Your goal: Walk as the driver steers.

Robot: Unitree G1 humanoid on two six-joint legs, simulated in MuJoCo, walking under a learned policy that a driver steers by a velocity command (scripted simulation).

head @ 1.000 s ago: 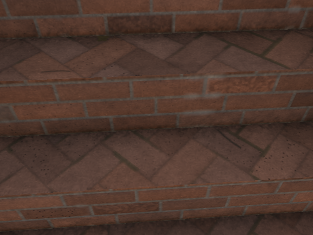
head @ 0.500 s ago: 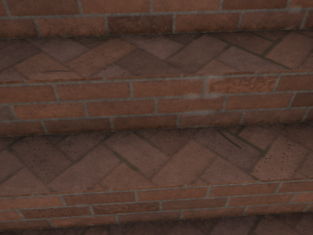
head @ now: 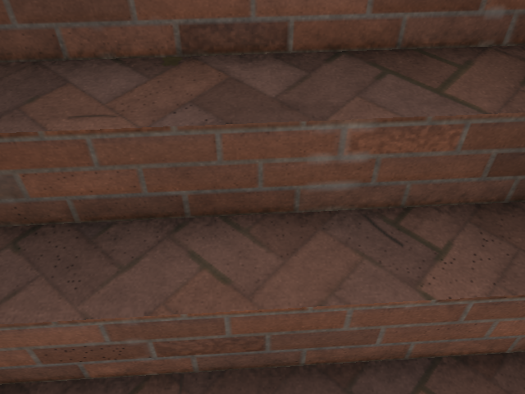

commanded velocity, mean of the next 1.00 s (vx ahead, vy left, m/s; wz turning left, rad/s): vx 0.07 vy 0.00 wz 0.00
